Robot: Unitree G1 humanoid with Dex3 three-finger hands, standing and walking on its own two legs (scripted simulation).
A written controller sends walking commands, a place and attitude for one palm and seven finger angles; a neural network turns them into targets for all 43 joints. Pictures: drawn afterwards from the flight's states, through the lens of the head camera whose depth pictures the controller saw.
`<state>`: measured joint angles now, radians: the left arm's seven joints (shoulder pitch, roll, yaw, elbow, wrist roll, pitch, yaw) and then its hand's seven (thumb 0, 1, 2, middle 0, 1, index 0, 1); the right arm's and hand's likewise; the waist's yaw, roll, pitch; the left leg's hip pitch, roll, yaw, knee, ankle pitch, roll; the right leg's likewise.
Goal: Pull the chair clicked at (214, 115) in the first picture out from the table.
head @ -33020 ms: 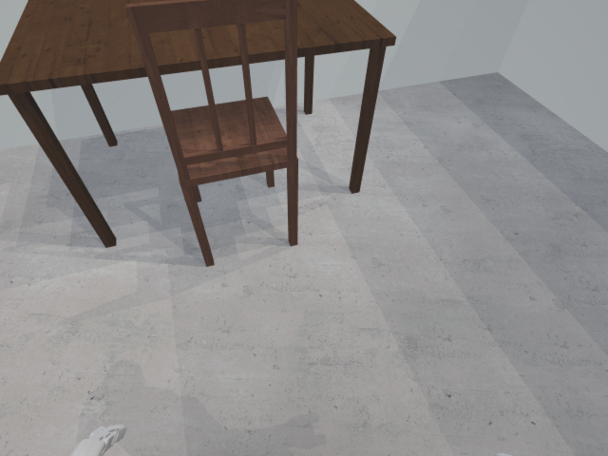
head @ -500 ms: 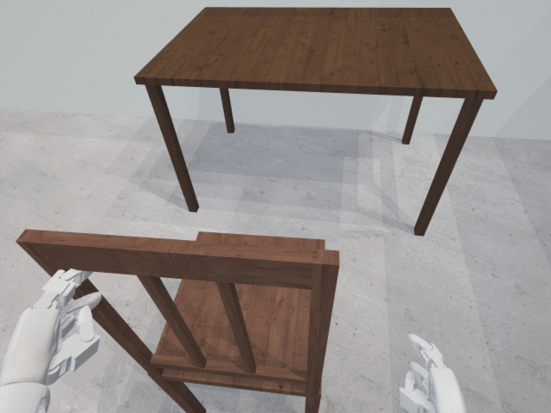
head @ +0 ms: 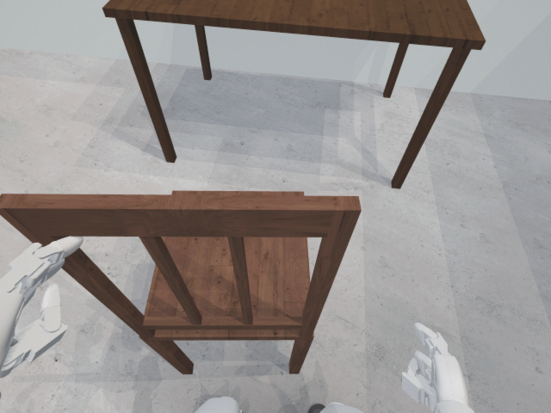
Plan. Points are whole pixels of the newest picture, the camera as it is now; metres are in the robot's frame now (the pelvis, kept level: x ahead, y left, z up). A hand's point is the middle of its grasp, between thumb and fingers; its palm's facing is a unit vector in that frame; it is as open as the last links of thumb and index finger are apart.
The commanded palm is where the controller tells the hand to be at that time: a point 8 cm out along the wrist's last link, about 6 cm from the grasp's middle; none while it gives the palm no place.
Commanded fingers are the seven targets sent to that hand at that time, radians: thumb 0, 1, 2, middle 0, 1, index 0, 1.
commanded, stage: step back with the hand held close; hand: left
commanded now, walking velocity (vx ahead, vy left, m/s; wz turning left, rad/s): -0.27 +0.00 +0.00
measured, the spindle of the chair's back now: (178, 287) +0.29 +0.18 -0.04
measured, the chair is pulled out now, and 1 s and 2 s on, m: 0.68 0.68 0.68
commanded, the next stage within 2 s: stop stepping back and stand still in 0.74 s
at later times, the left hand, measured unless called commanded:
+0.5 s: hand out of the picture +0.16 +0.28 +0.15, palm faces +0.43 -0.80 -0.42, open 7.3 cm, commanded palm +0.09 +0.33 +0.19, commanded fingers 0.00 0.90 0.90 -0.20 -0.30 -0.20 -0.30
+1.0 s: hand out of the picture +0.05 +0.25 +0.18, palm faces +0.29 -0.81 -0.50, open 7.4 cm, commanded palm +0.02 +0.31 +0.19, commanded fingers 0.00 0.90 0.90 -0.20 -0.30 -0.20 -0.30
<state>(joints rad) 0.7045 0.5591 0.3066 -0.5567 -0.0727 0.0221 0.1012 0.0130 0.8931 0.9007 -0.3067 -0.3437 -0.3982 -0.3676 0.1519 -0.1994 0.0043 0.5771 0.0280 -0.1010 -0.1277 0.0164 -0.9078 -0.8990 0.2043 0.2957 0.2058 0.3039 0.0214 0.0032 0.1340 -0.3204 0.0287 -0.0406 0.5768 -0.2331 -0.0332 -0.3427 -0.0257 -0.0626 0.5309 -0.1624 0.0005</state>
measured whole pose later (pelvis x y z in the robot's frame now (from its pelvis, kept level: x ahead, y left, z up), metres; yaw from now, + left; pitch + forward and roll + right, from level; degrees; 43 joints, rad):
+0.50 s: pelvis -0.06 +0.03 -0.01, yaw -1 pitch -2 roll -1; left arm 0.50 0.35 0.38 -0.47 -0.03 -0.16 0.17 0.01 0.89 0.90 -0.22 -0.30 -0.22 -0.31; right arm 0.19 -0.24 -0.01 0.63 0.01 -0.09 -0.08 0.02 -0.91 -0.90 0.21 0.30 0.21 0.30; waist 0.00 0.02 0.04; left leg -0.47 0.00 0.01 0.74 -0.42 0.01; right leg -0.46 -0.06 -0.03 0.58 -0.13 0.01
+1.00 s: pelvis -0.14 +0.02 +0.00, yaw -4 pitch +1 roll -1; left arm 0.67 0.43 0.45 -0.64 -0.06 -0.28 0.09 0.01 0.89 0.90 -0.22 -0.30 -0.22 -0.31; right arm 0.24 -0.19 0.01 0.67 0.03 -0.10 -0.04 0.02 -0.91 -0.90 0.21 0.30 0.21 0.30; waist 0.00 -0.01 0.00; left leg -0.57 -0.03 0.00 1.03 -0.39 0.01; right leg -0.11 -0.04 -0.03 0.55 -0.43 0.02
